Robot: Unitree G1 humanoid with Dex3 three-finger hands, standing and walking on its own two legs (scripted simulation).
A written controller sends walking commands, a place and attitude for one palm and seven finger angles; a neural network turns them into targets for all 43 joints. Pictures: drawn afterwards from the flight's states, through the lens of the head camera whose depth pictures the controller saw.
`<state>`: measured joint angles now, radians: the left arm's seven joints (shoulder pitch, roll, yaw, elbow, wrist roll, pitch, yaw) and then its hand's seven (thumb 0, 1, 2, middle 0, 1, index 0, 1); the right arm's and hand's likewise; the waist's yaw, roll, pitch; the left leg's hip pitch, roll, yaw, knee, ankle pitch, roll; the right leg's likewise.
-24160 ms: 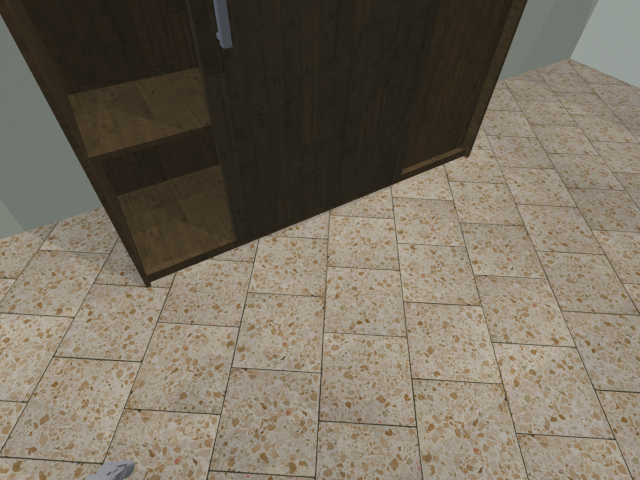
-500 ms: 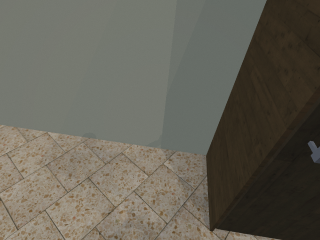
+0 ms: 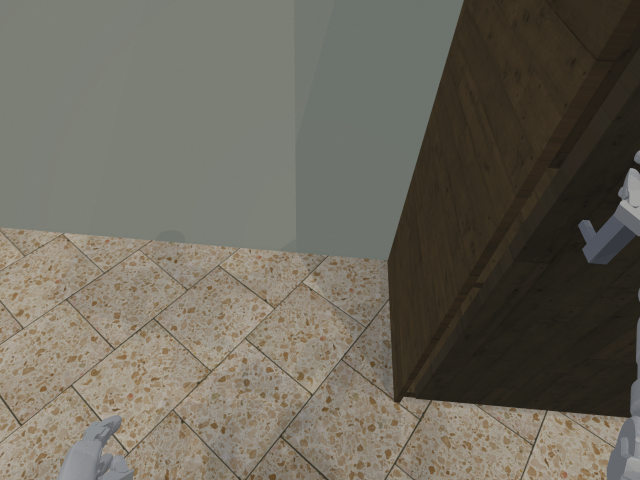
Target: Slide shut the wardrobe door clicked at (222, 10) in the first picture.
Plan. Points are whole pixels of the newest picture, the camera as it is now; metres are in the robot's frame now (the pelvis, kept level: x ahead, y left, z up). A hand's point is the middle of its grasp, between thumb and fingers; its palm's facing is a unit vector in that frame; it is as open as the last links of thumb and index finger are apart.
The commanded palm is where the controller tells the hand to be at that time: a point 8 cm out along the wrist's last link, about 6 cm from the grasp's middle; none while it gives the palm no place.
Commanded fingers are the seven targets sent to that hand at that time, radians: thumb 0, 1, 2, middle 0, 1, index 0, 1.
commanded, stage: stop walking and hold the door there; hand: right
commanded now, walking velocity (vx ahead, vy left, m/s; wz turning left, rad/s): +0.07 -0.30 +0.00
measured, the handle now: out of the picture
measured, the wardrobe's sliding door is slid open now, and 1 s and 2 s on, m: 0.03 0.03 0.04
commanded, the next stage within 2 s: loosen the grip on the handle in 1.04 s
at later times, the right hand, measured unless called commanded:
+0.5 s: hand (633, 205) +0.40 -0.31 +0.18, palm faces +0.40 +0.90 -0.18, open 5.6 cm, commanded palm +0.36 -0.33 +0.16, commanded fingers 0.00 -0.90 -0.90 0.45 1.40 0.45 1.40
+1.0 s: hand (631, 205) +0.40 -0.31 +0.18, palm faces +0.43 +0.88 -0.21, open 5.6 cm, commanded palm +0.36 -0.34 +0.16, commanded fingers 0.00 -0.90 -0.90 0.45 1.40 0.45 1.40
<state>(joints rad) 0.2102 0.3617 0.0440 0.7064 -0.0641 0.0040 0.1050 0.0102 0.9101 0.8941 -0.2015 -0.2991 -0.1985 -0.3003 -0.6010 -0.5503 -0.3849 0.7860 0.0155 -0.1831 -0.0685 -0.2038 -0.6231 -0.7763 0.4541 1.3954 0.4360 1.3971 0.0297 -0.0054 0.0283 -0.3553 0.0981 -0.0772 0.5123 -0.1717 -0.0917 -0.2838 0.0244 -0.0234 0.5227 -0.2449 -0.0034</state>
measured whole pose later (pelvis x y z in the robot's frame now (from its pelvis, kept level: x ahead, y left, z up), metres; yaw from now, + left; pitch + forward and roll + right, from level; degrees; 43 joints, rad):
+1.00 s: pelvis -0.01 -0.02 +0.01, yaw +5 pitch +1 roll +1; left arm 0.28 0.28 -0.02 0.73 -0.06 0.00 0.11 0.01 0.91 0.89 -0.20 -0.30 -0.20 -0.30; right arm -0.57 -0.54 -0.34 0.83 0.06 -0.14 -0.10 -0.16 -0.67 -0.76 0.45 1.40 0.39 1.40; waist 0.02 -0.04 -0.04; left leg -0.16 -0.06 0.02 0.40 -0.26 0.04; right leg -0.27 -0.02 -0.10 0.46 -0.21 -0.04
